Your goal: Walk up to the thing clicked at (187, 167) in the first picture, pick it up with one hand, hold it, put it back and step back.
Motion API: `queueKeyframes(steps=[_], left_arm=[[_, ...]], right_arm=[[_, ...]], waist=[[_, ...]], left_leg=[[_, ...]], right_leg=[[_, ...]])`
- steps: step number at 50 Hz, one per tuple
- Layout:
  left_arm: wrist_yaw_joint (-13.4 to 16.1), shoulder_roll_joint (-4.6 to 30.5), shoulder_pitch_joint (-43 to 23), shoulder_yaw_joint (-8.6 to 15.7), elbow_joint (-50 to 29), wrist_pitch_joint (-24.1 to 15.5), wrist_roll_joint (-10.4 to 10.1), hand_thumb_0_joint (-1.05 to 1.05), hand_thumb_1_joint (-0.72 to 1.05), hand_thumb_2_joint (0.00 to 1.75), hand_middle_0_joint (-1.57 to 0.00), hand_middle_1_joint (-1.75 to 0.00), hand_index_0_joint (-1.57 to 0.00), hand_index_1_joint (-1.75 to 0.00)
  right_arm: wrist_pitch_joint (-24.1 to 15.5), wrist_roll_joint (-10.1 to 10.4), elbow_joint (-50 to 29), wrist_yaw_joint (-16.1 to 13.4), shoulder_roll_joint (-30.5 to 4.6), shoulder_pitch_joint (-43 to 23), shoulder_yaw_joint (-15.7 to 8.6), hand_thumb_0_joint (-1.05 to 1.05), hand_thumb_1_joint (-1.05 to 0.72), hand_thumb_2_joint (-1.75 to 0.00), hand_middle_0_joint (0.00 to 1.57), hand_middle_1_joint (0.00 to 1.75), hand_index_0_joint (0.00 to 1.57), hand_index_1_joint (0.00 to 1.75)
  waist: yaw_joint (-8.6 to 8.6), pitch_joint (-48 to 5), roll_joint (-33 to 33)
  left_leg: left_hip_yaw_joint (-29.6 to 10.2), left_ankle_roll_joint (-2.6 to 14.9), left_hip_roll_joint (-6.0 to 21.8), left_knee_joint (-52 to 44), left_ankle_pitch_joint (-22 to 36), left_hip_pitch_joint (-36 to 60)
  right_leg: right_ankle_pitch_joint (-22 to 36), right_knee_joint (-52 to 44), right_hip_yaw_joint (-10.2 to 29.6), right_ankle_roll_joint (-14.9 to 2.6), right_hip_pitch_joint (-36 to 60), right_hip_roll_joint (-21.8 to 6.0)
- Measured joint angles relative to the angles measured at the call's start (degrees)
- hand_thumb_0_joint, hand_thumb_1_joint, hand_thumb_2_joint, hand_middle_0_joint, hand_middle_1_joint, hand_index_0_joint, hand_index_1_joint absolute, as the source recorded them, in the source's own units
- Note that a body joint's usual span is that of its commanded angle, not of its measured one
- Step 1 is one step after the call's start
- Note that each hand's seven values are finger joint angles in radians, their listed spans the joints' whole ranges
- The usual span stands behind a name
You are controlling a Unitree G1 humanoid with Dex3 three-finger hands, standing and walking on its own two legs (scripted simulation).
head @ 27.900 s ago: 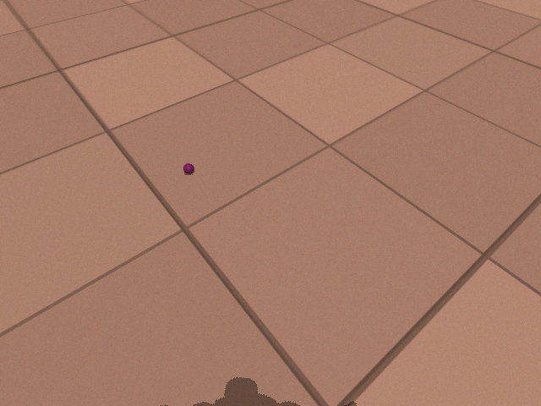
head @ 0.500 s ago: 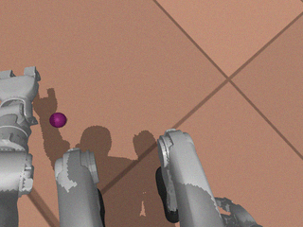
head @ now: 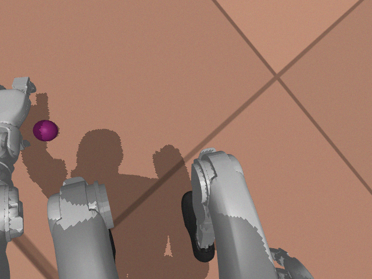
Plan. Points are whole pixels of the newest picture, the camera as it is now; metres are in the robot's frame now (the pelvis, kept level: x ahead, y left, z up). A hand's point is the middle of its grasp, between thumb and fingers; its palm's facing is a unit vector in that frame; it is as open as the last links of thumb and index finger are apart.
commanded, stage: home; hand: left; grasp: from above
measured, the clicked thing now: (45, 130) +0.47 +0.25 -0.29
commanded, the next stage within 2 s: none
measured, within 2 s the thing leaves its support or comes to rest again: neither
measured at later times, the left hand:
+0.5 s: hand out of the picture +0.34 +0.25 +0.03, palm faces -0.28 -0.66 -0.69, open 7.7 cm
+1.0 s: hand out of the picture +0.25 +0.21 +0.25, palm faces +0.14 -0.96 -0.25, open 7.4 cm
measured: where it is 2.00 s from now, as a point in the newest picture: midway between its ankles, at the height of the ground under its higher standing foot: (155, 255)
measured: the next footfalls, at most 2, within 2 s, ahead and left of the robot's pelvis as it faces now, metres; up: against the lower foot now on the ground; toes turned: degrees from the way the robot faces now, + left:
none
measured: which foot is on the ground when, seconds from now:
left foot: down 0.00-1.00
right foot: down 0.00-1.00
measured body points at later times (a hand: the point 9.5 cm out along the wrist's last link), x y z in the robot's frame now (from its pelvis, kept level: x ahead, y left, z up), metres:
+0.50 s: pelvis +0.01 +0.00 +0.15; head +0.18 +0.05 +0.56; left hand +0.35 +0.29 +0.07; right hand +0.19 -0.26 +0.04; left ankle +0.08 +0.14 -0.29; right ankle +0.11 -0.14 -0.29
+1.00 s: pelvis +0.05 +0.00 +0.32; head +0.14 +0.03 +0.77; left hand +0.24 +0.26 +0.26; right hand +0.25 -0.21 +0.24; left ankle +0.07 +0.14 -0.29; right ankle +0.11 -0.14 -0.29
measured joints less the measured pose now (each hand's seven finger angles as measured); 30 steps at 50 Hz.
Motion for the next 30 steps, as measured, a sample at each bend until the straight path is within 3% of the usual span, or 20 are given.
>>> queueKeyframes(steps=[3, 6, 11, 17, 20, 23, 30], left_arm=[[-0.2, -1.4, 1.0, 0.8, -3.8, 2.9, -2.9, 0.00, -0.25, 0.92, -0.24, -0.79, -0.23, -0.81], [-2.3, -3.2, 2.5, 0.9, -7.8, 6.3, -7.4, 0.00, -0.14, 0.93, -0.24, -0.73, -0.23, -0.75], [-10.4, -7.3, 7.8, -0.4, -16.9, 11.3, -18.5, 0.00, 0.10, 0.95, -0.24, -0.64, -0.23, -0.66], [-21.9, -11.3, 20.9, -2.5, -34.3, 15.1, -31.9, 0.01, 0.45, 0.98, -0.23, -0.52, -0.23, -0.54], [-25.3, -13.3, 27.6, -3.1, -43.1, 15.8, -37.7, 0.01, 0.60, 0.96, -0.23, -0.45, -0.23, -0.47], [-26.7, -15.0, 33.3, -3.9, -50.0, 16.5, -42.2, 0.01, 0.72, 0.94, -0.22, -0.39, -0.22, -0.40], [-26.3, -18.6, 43.6, -4.2, -60.9, 21.0, -51.7, 0.01, 0.85, 0.91, -0.21, -0.32, -0.22, -0.33]], right_arm=[[0.0, 0.4, 0.9, 0.9, 1.0, 0.3, -1.1, 0.00, -0.90, -0.90, 0.20, 0.30, 0.20, 0.30], [0.2, 1.6, 1.1, 1.6, 1.8, 0.4, -2.3, 0.01, -0.90, -0.90, 0.20, 0.30, 0.20, 0.30], [2.0, 5.0, -0.1, 1.7, 2.2, 0.4, -3.9, 0.01, -0.90, -0.90, 0.20, 0.30, 0.20, 0.30], [4.5, 8.4, -4.6, 0.2, 1.4, -0.4, -4.8, 0.01, -0.90, -0.90, 0.20, 0.30, 0.20, 0.30], [5.0, 9.5, -6.3, -1.2, 0.8, -1.5, -5.4, 0.01, -0.90, -0.90, 0.20, 0.30, 0.20, 0.30], [5.0, 10.1, -7.9, -2.6, 0.2, -2.8, -6.1, 0.01, -0.91, -0.90, 0.20, 0.30, 0.20, 0.30], [3.4, 11.3, -10.2, -5.9, 0.3, -6.7, -6.0, 0.01, -0.91, -0.90, 0.20, 0.30, 0.20, 0.30]], waist=[[0.79, -1.2, 0.8], [2.02, -3.0, 2.2], [4.86, -6.2, 4.6], [8.01, -8.9, 5.4], [9.64, -9.4, 4.6], [11.08, -9.7, 3.7], [12.70, -10.0, 2.6]], left_leg=[[0.3, 0.25, 0.2, -0.1, -0.8, -0.3], [0.7, 0.58, 0.5, -1.6, -1.6, 0.9], [1.7, 1.31, 1.1, -6.7, -2.6, 5.8], [3.0, 1.79, 1.9, -15.5, -2.1, 14.7], [3.4, 1.79, 2.1, -19.8, -1.2, 19.0], [3.6, 1.66, 2.1, -23.8, -0.2, 23.0], [3.8, 1.31, 2.0, -31.9, 1.7, 32.3]], right_leg=[[-0.7, -0.1, 0.2, 0.33, -0.3, 0.0], [-1.6, -1.5, 0.3, 0.49, 0.9, -0.1], [-2.6, -6.5, 0.5, 0.96, 5.8, -0.6], [-2.0, -15.0, 0.5, 0.62, 14.3, -0.9], [-1.2, -19.1, 0.4, 0.28, 18.5, -1.1], [-0.4, -22.7, 0.2, -0.08, 22.4, -1.4], [1.0, -30.4, -0.4, -0.56, 31.7, -1.9]])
